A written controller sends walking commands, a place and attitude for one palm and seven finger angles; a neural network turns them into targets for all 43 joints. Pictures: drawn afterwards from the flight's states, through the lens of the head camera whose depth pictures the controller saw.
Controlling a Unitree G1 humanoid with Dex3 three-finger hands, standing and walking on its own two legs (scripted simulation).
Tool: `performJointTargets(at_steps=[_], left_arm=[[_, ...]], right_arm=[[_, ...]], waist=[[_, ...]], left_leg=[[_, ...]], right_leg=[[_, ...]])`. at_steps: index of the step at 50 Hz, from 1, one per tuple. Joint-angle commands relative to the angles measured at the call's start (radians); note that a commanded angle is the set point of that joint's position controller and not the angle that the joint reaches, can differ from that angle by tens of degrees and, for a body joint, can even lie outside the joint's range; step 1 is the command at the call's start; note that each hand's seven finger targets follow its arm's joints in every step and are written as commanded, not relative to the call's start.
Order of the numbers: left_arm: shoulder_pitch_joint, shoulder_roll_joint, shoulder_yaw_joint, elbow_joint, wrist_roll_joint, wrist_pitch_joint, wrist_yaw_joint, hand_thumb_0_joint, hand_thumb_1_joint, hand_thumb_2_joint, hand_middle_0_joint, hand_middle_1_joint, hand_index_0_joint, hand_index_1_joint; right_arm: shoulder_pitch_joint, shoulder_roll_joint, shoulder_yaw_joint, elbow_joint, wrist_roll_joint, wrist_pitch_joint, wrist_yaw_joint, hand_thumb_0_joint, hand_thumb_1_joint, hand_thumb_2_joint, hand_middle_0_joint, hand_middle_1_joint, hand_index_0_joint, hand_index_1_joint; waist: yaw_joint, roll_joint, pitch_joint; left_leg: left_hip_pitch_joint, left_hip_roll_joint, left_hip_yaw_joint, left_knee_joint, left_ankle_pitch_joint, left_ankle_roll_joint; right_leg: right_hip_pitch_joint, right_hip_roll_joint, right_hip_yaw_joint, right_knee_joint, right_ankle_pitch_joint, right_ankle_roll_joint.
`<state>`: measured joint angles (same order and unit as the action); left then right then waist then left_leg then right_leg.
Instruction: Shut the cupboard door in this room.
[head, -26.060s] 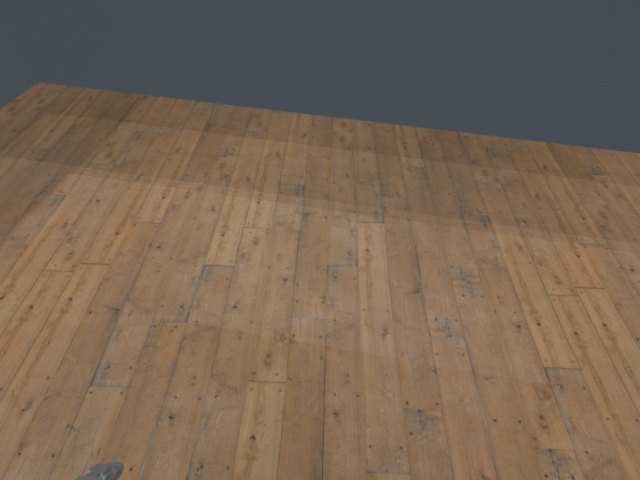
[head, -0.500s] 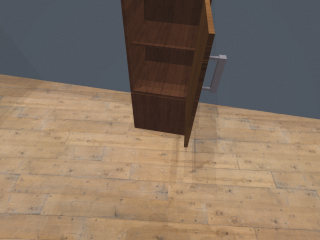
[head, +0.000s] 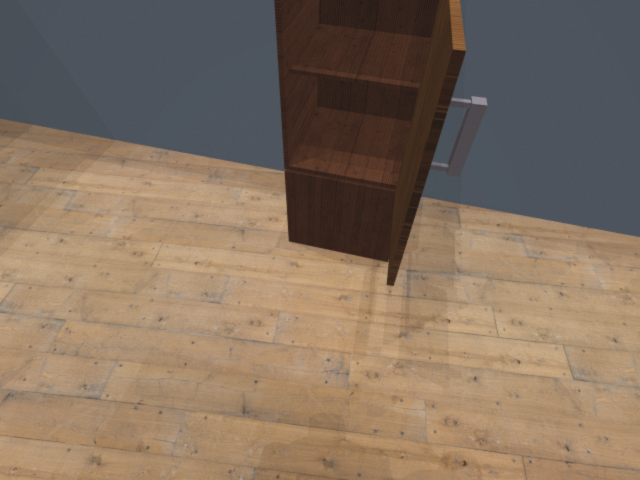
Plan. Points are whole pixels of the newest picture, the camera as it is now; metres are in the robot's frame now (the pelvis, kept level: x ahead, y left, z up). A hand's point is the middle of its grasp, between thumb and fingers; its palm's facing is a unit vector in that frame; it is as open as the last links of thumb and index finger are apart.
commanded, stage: stand and wait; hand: left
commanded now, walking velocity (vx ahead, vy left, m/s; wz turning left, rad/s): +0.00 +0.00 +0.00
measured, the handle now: (452, 137) +0.66 -0.20 +0.07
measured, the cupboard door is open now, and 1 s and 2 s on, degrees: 93 93 93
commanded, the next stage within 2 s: turn or walk to find it in 0.16 s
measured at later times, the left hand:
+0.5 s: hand out of the picture +0.00 +0.19 -0.19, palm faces +0.12 -0.97 -0.20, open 7.4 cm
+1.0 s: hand out of the picture -0.02 +0.17 -0.17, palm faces +0.28 -0.93 -0.23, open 7.3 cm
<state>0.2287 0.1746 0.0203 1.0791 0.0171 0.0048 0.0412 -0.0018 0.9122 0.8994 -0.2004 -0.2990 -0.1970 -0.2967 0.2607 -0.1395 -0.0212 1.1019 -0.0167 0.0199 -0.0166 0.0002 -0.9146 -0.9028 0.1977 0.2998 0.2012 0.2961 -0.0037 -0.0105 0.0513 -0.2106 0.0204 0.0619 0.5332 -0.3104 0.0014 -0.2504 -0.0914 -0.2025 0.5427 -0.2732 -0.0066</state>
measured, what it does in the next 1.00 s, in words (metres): steps on the spot, turning left: right foot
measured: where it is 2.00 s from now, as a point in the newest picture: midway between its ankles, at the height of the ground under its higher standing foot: outside the picture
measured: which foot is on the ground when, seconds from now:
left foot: down 0.00-0.78, up 0.80-1.00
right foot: down 0.00-0.50, up 0.52-0.74, down 0.76-1.00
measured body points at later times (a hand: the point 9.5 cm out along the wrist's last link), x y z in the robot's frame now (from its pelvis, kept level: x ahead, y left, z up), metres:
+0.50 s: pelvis -0.01 +0.00 -0.01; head +0.03 +0.02 +0.44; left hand +0.00 +0.24 -0.17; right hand +0.03 -0.23 -0.16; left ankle -0.01 +0.11 -0.73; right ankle +0.01 -0.11 -0.73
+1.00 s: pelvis -0.01 -0.02 +0.00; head +0.02 -0.01 +0.45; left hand -0.04 +0.22 -0.15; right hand +0.09 -0.25 -0.15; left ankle -0.05 +0.10 -0.70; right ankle +0.00 -0.13 -0.73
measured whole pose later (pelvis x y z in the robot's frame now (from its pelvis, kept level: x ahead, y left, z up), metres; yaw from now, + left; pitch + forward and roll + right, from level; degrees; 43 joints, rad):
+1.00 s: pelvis -0.01 -0.02 +0.00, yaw +16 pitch -1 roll +1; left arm 0.21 0.18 0.03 1.03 0.03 0.00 0.03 0.00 0.91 0.90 -0.20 -0.30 -0.20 -0.30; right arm 0.19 -0.20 -0.06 1.05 -0.01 0.06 0.00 0.00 -0.92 -0.90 0.20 0.30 0.20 0.30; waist 0.00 -0.01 0.09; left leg -0.36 0.03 0.05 0.83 -0.47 -0.05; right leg -0.20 -0.10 -0.18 0.55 -0.33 0.00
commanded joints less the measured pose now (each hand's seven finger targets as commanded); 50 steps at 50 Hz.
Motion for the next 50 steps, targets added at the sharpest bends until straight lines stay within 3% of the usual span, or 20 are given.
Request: performJointTargets(at_steps=[1,12,19,21,22,23,24,25,26,29,33,35,36,37,38,39,40,42,44,50], left_arm=[[0.051,0.085,0.017,-0.027,-0.003,-0.011,0.001,0.000,0.900,0.900,-0.200,-0.300,-0.200,-0.300],[0.075,0.106,0.024,-0.007,-0.004,-0.012,0.000,0.000,0.900,0.900,-0.200,-0.300,-0.200,-0.300],[0.037,0.160,0.059,-0.066,0.004,-0.003,0.001,0.000,0.900,0.900,-0.200,-0.300,-0.200,-0.300],[0.018,0.156,0.058,-0.073,0.007,-0.006,0.001,0.000,0.900,0.900,-0.200,-0.300,-0.200,-0.300],[0.005,0.150,0.056,-0.073,0.007,-0.003,0.001,0.000,0.900,0.900,-0.200,-0.300,-0.200,-0.300],[-0.014,0.140,0.054,-0.078,0.005,0.002,-0.002,0.000,0.900,0.900,-0.200,-0.300,-0.200,-0.300],[-0.023,0.101,0.045,-0.082,-0.001,0.007,-0.006,0.000,0.900,0.900,-0.200,-0.300,-0.200,-0.300],[-0.028,0.070,0.034,-0.094,-0.005,0.009,-0.006,0.000,0.900,0.900,-0.200,-0.300,-0.200,-0.300],[-0.018,0.069,0.027,-0.087,-0.002,0.010,-0.006,0.000,0.900,0.900,-0.200,-0.300,-0.200,-0.300],[-0.001,0.057,0.018,-0.059,-0.003,0.001,-0.012,0.000,0.900,0.900,-0.200,-0.300,-0.200,-0.300],[0.014,0.046,0.004,-0.033,-0.007,-0.005,-0.014,0.000,0.900,0.900,-0.200,-0.300,-0.200,-0.300],[0.056,0.062,0.007,-0.019,-0.009,-0.010,-0.008,0.000,0.900,0.900,-0.200,-0.300,-0.200,-0.300],[0.074,0.086,0.010,-0.013,-0.008,-0.015,-0.004,0.000,0.900,0.900,-0.200,-0.300,-0.200,-0.300],[0.069,0.131,0.020,-0.016,-0.006,-0.020,0.001,0.000,0.900,0.900,-0.200,-0.300,-0.200,-0.300],[0.058,0.169,0.028,-0.021,-0.003,-0.020,0.002,0.000,0.900,0.900,-0.200,-0.300,-0.200,-0.300],[0.056,0.198,0.042,-0.035,-0.004,-0.022,0.000,0.000,0.900,0.900,-0.200,-0.300,-0.200,-0.300],[0.055,0.203,0.048,-0.045,-0.002,-0.020,-0.001,0.000,0.900,0.900,-0.200,-0.300,-0.200,-0.300],[0.027,0.182,0.049,-0.061,0.006,-0.013,-0.001,0.000,0.900,0.900,-0.200,-0.300,-0.200,-0.300],[0.019,0.186,0.053,-0.079,0.011,-0.017,-0.003,0.000,0.900,0.900,-0.200,-0.300,-0.200,-0.300],[0.039,0.230,0.072,-0.097,0.014,-0.013,-0.005,0.000,0.900,0.900,-0.200,-0.300,-0.200,-0.300]], right_arm=[[0.059,-0.099,-0.020,-0.031,0.004,-0.026,-0.004,0.000,-0.900,-0.900,0.200,0.300,0.200,0.300],[0.046,-0.105,-0.018,-0.036,0.006,-0.023,-0.006,0.000,-0.900,-0.900,0.200,0.300,0.200,0.300],[0.048,-0.091,-0.038,-0.085,0.002,-0.002,0.000,0.000,-0.900,-0.900,0.200,0.300,0.200,0.300],[0.043,-0.080,-0.038,-0.087,0.001,0.000,0.002,0.000,-0.900,-0.900,0.200,0.300,0.200,0.300],[0.054,-0.080,-0.039,-0.088,0.002,-0.002,0.004,0.000,-0.900,-0.900,0.200,0.300,0.200,0.300],[0.077,-0.091,-0.038,-0.080,-0.001,-0.008,0.006,0.000,-0.900,-0.900,0.200,0.300,0.200,0.300],[0.091,-0.123,-0.038,-0.077,-0.006,-0.017,0.005,0.000,-0.900,-0.900,0.200,0.300,0.200,0.300],[0.090,-0.167,-0.043,-0.075,-0.008,-0.027,-0.007,0.000,-0.900,-0.900,0.200,0.300,0.200,0.300],[0.072,-0.176,-0.044,-0.071,-0.004,-0.033,-0.018,0.000,-0.900,-0.900,0.200,0.300,0.200,0.300],[0.042,-0.160,-0.039,-0.055,-0.004,-0.045,-0.030,0.000,-0.900,-0.900,0.200,0.300,0.200,0.300],[0.038,-0.161,-0.039,-0.032,-0.001,-0.043,-0.028,0.000,-0.900,-0.900,0.200,0.300,0.200,0.300],[0.033,-0.161,-0.042,-0.028,0.007,-0.035,-0.023,0.000,-0.900,-0.900,0.200,0.300,0.200,0.300],[0.030,-0.149,-0.041,-0.031,0.012,-0.034,-0.018,0.000,-0.900,-0.900,0.200,0.300,0.200,0.300],[0.033,-0.125,-0.039,-0.040,0.016,-0.034,-0.012,0.000,-0.900,-0.900,0.200,0.300,0.200,0.300],[0.017,-0.103,-0.033,-0.055,0.017,-0.031,-0.004,0.000,-0.900,-0.900,0.200,0.300,0.200,0.300],[-0.002,-0.097,-0.036,-0.070,0.011,-0.017,-0.006,0.000,-0.900,-0.900,0.200,0.300,0.200,0.300],[-0.050,-0.111,-0.041,-0.085,0.005,-0.003,-0.006,0.000,-0.900,-0.900,0.200,0.300,0.200,0.300],[-0.058,-0.111,-0.051,-0.092,0.005,0.007,0.000,0.000,-0.900,-0.900,0.200,0.300,0.200,0.300],[-0.063,-0.097,-0.050,-0.098,0.010,0.010,0.008,0.000,-0.900,-0.900,0.200,0.300,0.200,0.300],[-0.097,-0.104,-0.047,-0.143,0.012,0.006,0.021,0.000,-0.900,-0.900,0.200,0.300,0.200,0.300]], waist=[[0.008,0.052,0.000],[0.015,0.032,0.018],[0.011,-0.111,-0.042],[0.007,-0.111,-0.032],[-0.005,-0.069,-0.031],[-0.021,0.022,-0.024],[-0.025,0.192,-0.002],[-0.023,0.297,0.003],[-0.017,0.285,-0.012],[0.005,0.186,-0.077],[0.005,0.127,-0.078],[0.021,0.115,-0.080],[0.024,0.081,-0.081],[0.016,0.012,-0.068],[0.014,-0.061,-0.037],[0.024,-0.188,-0.025],[0.042,-0.249,0.031],[0.026,-0.165,0.072],[0.024,-0.131,0.042],[0.031,-0.170,-0.037]], left_leg=[[-0.080,0.116,-0.130,-0.154,0.184,0.025],[-0.117,0.089,-0.107,-0.138,0.190,0.014],[-0.159,0.051,-0.019,0.146,0.027,-0.008],[-0.125,0.064,-0.003,0.164,-0.051,-0.017],[-0.077,0.080,-0.012,0.105,0.001,-0.011],[-0.050,0.106,-0.087,0.001,0.099,0.009],[-0.090,0.164,-0.265,-0.156,0.172,0.047],[-0.086,0.252,-0.437,-0.269,0.247,0.108],[-0.028,0.280,-0.449,-0.287,0.331,0.161],[0.106,0.262,-0.366,-0.216,0.522,0.197],[0.121,0.196,-0.253,-0.190,0.577,0.151],[0.077,0.156,-0.243,-0.146,0.530,0.106],[0.012,0.128,-0.225,-0.112,0.449,0.069],[-0.099,0.087,-0.187,-0.075,0.335,0.027],[-0.161,0.026,-0.122,-0.047,0.189,-0.004],[-0.174,-0.003,-0.069,0.035,0.050,-0.027],[-0.181,0.000,-0.063,0.150,-0.126,-0.032],[-0.216,0.014,-0.055,0.338,-0.191,-0.032],[-0.221,0.018,-0.039,0.397,-0.198,-0.038],[-0.146,0.010,0.020,0.172,-0.100,-0.051]], right_leg=[[0.058,-0.066,0.103,-0.097,0.074,0.003],[0.117,-0.097,0.101,-0.127,0.107,-0.007],[0.067,-0.286,0.162,-0.201,0.039,-0.109],[0.011,-0.298,0.139,-0.193,0.065,-0.120],[-0.033,-0.277,0.110,-0.158,0.039,-0.097],[-0.076,-0.206,0.059,-0.084,-0.027,-0.050],[-0.074,-0.078,0.007,0.056,-0.070,0.011],[-0.094,0.005,0.029,0.175,-0.123,0.037],[-0.135,0.007,0.097,0.276,-0.231,0.030],[-0.176,0.007,0.176,0.327,-0.251,0.033],[-0.063,0.027,0.153,0.094,-0.160,0.047],[0.050,0.034,0.136,-0.105,0.009,0.050],[0.133,0.004,0.163,-0.173,0.113,0.042],[0.213,-0.079,0.233,-0.171,0.220,0.014],[0.205,-0.175,0.279,-0.169,0.266,-0.024],[0.151,-0.254,0.342,-0.212,0.255,-0.091],[0.067,-0.297,0.379,-0.258,0.245,-0.143],[0.017,-0.307,0.337,-0.248,0.322,-0.177],[0.053,-0.270,0.244,-0.196,0.471,-0.163],[0.119,-0.250,0.171,-0.110,0.501,-0.122]])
